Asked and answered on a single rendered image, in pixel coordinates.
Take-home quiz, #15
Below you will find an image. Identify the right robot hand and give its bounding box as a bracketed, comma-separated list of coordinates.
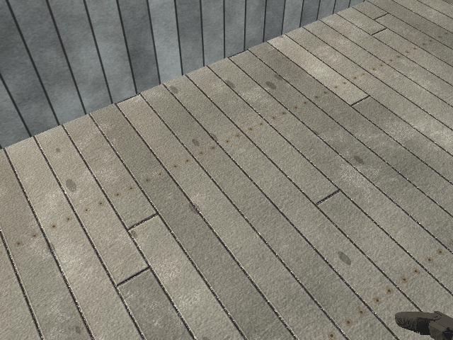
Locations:
[395, 311, 453, 340]

